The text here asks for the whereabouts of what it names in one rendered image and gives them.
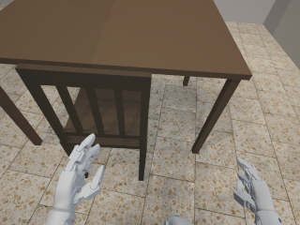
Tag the right robot forearm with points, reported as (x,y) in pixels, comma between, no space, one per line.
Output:
(267,217)

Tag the table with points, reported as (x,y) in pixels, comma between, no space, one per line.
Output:
(166,37)

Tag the chair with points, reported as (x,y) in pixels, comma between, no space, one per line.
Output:
(112,104)

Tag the right robot shin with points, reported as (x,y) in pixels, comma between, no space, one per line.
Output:
(175,215)

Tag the robot right hand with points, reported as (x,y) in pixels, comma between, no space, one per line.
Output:
(260,197)

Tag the left robot forearm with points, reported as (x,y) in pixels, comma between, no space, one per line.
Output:
(60,217)

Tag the robot left hand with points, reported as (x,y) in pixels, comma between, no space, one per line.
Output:
(71,178)

